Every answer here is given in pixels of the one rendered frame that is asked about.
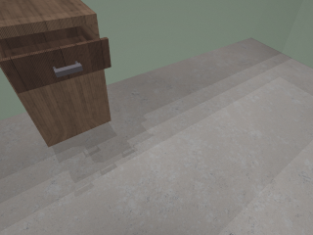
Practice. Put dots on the cabinet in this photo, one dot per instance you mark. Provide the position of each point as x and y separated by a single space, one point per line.
70 107

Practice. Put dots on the drawer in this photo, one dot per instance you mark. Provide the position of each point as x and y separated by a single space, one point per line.
28 60

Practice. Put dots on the handle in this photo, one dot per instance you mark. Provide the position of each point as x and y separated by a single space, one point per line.
68 69

